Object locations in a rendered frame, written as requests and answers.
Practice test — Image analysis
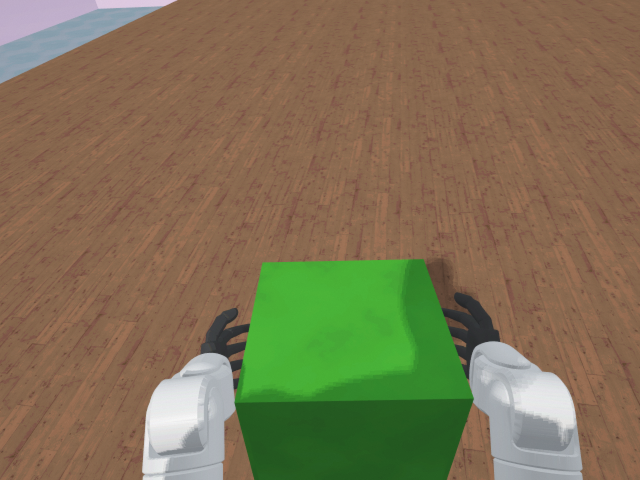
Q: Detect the right robot forearm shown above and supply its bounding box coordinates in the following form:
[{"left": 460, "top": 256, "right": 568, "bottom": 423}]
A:
[{"left": 469, "top": 341, "right": 583, "bottom": 480}]

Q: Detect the robot left hand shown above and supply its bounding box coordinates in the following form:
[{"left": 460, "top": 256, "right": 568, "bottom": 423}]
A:
[{"left": 200, "top": 308, "right": 250, "bottom": 389}]

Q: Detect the left robot forearm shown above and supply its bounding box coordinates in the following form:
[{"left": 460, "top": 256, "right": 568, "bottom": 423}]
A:
[{"left": 142, "top": 353, "right": 236, "bottom": 480}]

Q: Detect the robot right hand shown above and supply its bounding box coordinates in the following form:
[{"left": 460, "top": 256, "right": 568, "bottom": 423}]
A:
[{"left": 441, "top": 292, "right": 500, "bottom": 379}]

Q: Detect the carton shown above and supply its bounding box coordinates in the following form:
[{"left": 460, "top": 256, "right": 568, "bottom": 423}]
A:
[{"left": 234, "top": 259, "right": 474, "bottom": 480}]

